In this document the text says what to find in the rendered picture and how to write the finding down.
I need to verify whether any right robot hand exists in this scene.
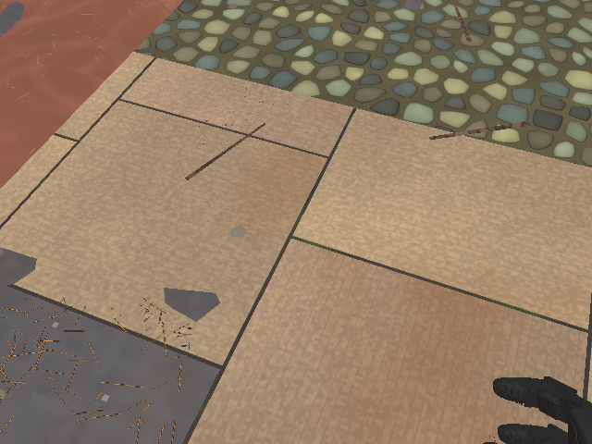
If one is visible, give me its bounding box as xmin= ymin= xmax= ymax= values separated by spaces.
xmin=483 ymin=376 xmax=592 ymax=444

